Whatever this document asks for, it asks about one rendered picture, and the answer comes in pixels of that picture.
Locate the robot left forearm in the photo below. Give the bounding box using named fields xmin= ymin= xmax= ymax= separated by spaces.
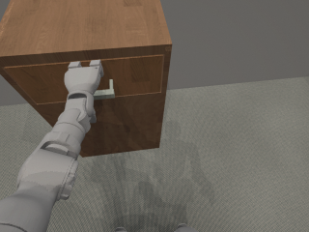
xmin=16 ymin=90 xmax=94 ymax=189

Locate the right robot shin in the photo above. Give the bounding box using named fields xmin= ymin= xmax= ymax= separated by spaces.
xmin=176 ymin=223 xmax=186 ymax=230

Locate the robot left hand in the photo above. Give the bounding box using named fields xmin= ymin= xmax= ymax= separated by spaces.
xmin=64 ymin=59 xmax=104 ymax=124

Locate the left robot upper arm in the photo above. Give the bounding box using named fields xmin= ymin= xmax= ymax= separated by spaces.
xmin=0 ymin=149 xmax=79 ymax=232

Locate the cabinet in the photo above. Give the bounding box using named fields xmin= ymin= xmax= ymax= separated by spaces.
xmin=0 ymin=0 xmax=173 ymax=158

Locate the handle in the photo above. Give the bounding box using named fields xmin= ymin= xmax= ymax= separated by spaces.
xmin=93 ymin=79 xmax=115 ymax=100

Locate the drawer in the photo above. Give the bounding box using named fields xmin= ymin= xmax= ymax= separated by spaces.
xmin=4 ymin=54 xmax=163 ymax=104

